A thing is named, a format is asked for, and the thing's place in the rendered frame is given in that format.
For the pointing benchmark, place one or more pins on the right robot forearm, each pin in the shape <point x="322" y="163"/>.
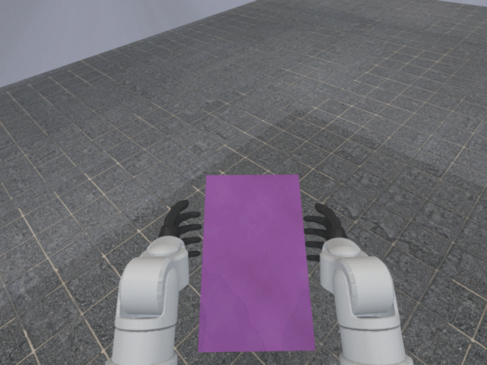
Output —
<point x="366" y="307"/>

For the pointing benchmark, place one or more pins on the left robot hand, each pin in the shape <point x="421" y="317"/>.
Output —
<point x="173" y="220"/>

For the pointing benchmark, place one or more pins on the right robot hand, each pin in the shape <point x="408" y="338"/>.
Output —
<point x="330" y="222"/>

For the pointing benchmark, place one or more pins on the left robot forearm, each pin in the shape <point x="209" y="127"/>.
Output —
<point x="147" y="304"/>

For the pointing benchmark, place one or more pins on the carton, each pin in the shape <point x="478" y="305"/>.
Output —
<point x="255" y="293"/>

